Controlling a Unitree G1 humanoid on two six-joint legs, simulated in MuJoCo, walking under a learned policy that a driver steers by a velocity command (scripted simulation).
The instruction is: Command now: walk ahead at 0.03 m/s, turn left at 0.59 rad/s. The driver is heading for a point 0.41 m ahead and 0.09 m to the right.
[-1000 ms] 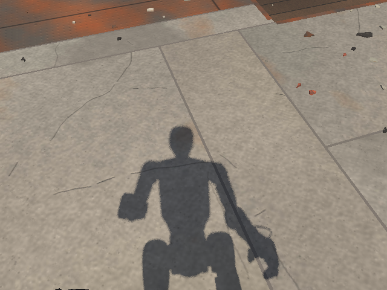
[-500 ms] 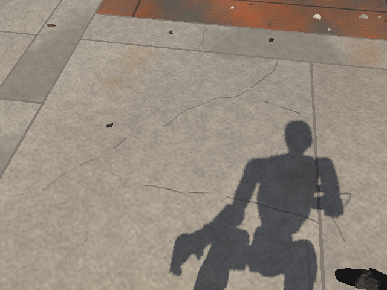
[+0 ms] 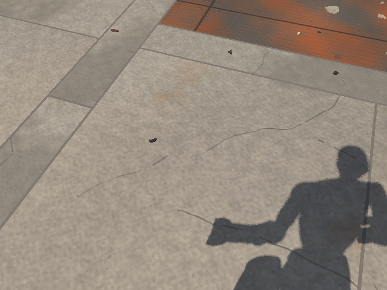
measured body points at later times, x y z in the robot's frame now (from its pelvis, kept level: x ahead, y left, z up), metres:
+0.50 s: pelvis +0.08 +0.00 +0.02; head +0.09 +0.02 +0.47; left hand +0.21 +0.27 -0.10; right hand +0.14 -0.28 -0.09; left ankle +0.02 +0.12 -0.73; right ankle +0.10 -0.15 -0.66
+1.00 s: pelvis +0.28 -0.10 +0.01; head +0.32 -0.13 +0.46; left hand +0.50 +0.10 -0.09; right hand +0.30 -0.41 -0.11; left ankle +0.36 +0.05 -0.65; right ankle +0.31 -0.19 -0.73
